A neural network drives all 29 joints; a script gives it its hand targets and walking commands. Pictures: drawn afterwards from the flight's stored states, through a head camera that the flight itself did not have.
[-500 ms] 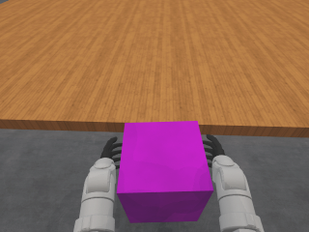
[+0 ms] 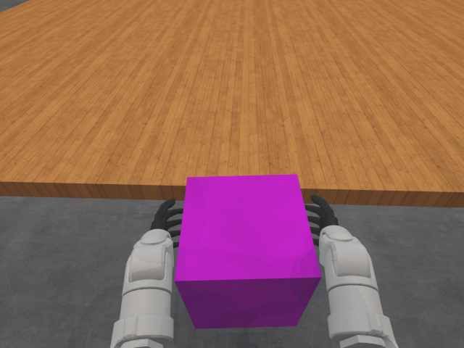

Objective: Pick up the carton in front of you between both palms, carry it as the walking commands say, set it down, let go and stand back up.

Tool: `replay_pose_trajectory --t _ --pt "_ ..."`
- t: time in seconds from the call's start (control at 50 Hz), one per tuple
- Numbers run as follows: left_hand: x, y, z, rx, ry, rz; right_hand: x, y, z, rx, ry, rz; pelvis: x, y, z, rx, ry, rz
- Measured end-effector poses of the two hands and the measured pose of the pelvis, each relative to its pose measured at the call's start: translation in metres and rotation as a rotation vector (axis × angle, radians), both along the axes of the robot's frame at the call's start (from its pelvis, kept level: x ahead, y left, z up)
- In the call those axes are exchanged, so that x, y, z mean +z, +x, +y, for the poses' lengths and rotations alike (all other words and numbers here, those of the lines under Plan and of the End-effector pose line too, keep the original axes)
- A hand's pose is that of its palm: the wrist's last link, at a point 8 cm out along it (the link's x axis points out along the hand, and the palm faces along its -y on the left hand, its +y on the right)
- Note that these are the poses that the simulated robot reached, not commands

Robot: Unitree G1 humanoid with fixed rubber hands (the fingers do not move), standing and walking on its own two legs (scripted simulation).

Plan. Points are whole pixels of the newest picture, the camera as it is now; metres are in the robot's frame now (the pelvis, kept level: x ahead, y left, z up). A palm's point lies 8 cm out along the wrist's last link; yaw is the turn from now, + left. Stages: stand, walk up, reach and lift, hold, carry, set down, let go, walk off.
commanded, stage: hold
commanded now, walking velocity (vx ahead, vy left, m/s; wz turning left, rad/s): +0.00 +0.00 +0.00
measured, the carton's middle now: (243, 254) +0.30 +0.00 -0.03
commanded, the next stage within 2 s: carry in 0.58 s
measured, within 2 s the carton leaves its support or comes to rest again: neither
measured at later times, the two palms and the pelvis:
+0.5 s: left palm (161, 236) +0.29 +0.15 +0.05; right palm (328, 232) +0.29 -0.15 +0.05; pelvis +0.01 +0.00 +0.00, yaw +0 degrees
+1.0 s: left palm (174, 191) +0.38 +0.13 +0.08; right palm (327, 185) +0.38 -0.17 +0.08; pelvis +0.12 -0.02 -0.01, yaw -1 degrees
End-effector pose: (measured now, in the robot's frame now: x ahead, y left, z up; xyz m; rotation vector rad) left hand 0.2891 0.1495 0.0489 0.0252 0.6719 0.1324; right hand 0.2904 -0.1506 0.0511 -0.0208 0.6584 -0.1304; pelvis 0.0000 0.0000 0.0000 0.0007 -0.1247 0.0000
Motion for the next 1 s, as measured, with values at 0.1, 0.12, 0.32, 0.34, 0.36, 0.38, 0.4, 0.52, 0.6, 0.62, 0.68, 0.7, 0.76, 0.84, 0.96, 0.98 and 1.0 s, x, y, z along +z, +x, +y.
replay_pose_trajectory --t 0.1,0.12,0.32,0.34,0.36,0.38,0.4,0.52,0.6,0.62,0.68,0.7,0.76,0.84,0.96,0.98,1.0 --pt "0.001 0.001 0.000 0.001 -0.001 -0.003 0.001 0.001 0.000 -0.001 0.001 -0.003 0.000 0.000 0.000 -0.001 0.000 0.001" --pt "0.001 0.002 0.000 0.001 -0.001 -0.003 0.001 0.001 0.000 -0.001 0.001 -0.003 0.000 0.000 0.000 -0.001 0.000 0.001" --pt "0.001 0.003 0.000 -0.003 0.005 -0.001 0.001 0.004 0.000 0.005 -0.006 -0.001 0.001 0.005 0.000 -0.001 0.001 0.003" --pt "0.001 0.004 0.000 -0.003 0.006 -0.001 0.001 0.004 0.000 0.006 -0.007 0.000 0.001 0.005 -0.001 -0.001 0.001 0.003" --pt "0.000 0.004 0.000 -0.004 0.007 0.000 0.000 0.004 0.000 0.006 -0.007 0.000 0.001 0.006 -0.001 -0.001 0.001 0.003" --pt "0.000 0.004 0.000 -0.004 0.007 0.000 0.000 0.004 -0.001 0.007 -0.008 0.000 0.001 0.006 -0.001 -0.001 0.001 0.003" --pt "0.000 0.004 -0.001 -0.004 0.008 0.001 0.000 0.004 -0.001 0.007 -0.008 0.001 0.001 0.007 -0.001 -0.001 0.001 0.003" --pt "0.000 0.004 -0.001 -0.005 0.010 0.003 0.000 0.004 -0.001 0.010 -0.011 0.003 0.001 0.009 -0.002 -0.001 0.001 0.003" --pt "-0.001 0.004 -0.001 -0.005 0.010 -0.001 0.000 0.005 -0.001 0.009 -0.011 0.000 0.000 0.009 -0.002 -0.004 0.002 0.030" --pt "-0.001 0.005 -0.001 -0.004 0.008 -0.004 0.000 0.006 -0.001 0.008 -0.009 -0.004 -0.001 0.010 -0.002 -0.006 0.002 0.045" --pt "0.002 0.010 -0.003 -0.005 0.007 -0.018 0.002 0.010 -0.003 0.001 -0.005 -0.018 -0.003 0.015 -0.002 -0.014 0.005 0.092" --pt "0.004 0.014 -0.004 -0.004 0.004 -0.028 0.003 0.013 -0.004 -0.004 -0.001 -0.027 -0.004 0.018 -0.003 -0.018 0.007 0.106" --pt "0.011 0.026 -0.010 0.002 -0.008 -0.064 0.009 0.022 -0.009 -0.020 0.011 -0.063 -0.010 0.028 -0.007 -0.030 0.008 0.138" --pt "0.022 0.047 -0.023 0.003 -0.026 -0.081 0.018 0.040 -0.023 -0.045 0.038 -0.080 -0.014 0.053 -0.018 -0.022 -0.009 0.171" --pt "0.028 0.077 -0.022 0.036 -0.053 -0.046 0.029 0.076 -0.022 -0.045 0.050 -0.045 -0.009 0.099 -0.021 0.011 0.024 0.215" --pt "0.028 0.083 -0.019 0.044 -0.058 -0.048 0.030 0.084 -0.019 -0.040 0.051 -0.047 -0.010 0.107 -0.020 0.005 0.028 0.215" --pt "0.028 0.089 -0.017 0.051 -0.063 -0.055 0.031 0.092 -0.016 -0.035 0.051 -0.053 -0.013 0.117 -0.018 -0.011 0.035 0.214"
